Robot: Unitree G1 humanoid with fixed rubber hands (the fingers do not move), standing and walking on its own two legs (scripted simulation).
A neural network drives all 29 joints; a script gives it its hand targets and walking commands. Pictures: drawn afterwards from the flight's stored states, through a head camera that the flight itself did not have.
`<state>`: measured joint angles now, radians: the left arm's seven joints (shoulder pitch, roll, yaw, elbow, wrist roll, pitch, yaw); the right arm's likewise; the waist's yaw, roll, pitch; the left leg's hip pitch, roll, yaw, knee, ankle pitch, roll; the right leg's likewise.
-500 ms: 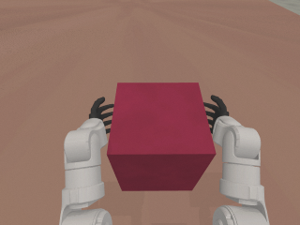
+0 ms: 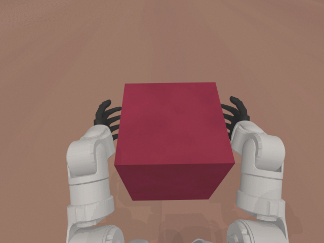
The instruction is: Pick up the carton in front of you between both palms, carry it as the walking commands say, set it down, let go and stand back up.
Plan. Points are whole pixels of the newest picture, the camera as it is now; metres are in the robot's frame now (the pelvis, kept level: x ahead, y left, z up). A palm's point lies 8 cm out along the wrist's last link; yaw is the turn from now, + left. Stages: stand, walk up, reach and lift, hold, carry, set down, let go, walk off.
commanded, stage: carry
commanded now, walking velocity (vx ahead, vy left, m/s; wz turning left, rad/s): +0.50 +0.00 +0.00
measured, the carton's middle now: (170, 146) +0.34 +0.02 +0.03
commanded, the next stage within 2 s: none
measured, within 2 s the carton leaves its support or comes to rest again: neither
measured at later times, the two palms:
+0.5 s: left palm (123, 60) +0.60 +0.17 +0.10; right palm (222, 64) +0.58 -0.13 +0.11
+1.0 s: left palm (150, 20) +0.89 +0.11 +0.09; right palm (225, 20) +0.90 -0.19 +0.08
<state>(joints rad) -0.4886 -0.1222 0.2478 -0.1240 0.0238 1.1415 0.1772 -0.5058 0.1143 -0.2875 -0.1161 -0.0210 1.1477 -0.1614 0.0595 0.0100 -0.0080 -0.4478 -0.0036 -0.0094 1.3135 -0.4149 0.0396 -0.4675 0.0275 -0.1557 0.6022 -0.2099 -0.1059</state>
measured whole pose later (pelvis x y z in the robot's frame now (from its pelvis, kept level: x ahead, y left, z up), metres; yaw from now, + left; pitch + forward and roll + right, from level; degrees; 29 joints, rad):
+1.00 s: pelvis +0.67 -0.05 +0.02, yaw +1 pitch +3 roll +0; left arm 0.04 -0.13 0.04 -0.44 0.05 1.18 0.13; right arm 0.02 0.13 -0.06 -0.45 -0.06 1.21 -0.13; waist 0.02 0.03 -0.09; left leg -0.41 0.08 0.06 1.15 -0.34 0.00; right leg -0.37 -0.04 -0.23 0.45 -0.15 -0.07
